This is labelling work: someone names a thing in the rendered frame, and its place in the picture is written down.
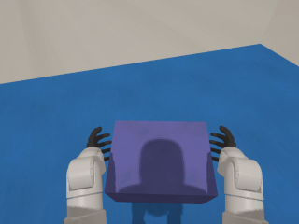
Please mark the carton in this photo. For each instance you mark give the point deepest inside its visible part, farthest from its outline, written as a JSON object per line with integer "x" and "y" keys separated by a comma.
{"x": 160, "y": 162}

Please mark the robot left forearm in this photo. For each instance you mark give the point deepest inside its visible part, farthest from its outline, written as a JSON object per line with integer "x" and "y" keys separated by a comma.
{"x": 84, "y": 204}

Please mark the robot right forearm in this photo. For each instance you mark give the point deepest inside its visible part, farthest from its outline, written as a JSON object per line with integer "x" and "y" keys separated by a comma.
{"x": 243, "y": 186}

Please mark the robot right hand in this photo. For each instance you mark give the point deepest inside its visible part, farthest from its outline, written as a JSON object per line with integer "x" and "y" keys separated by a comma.
{"x": 228, "y": 140}

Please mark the robot left hand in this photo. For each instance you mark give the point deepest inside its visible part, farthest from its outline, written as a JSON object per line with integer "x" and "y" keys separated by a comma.
{"x": 93, "y": 141}

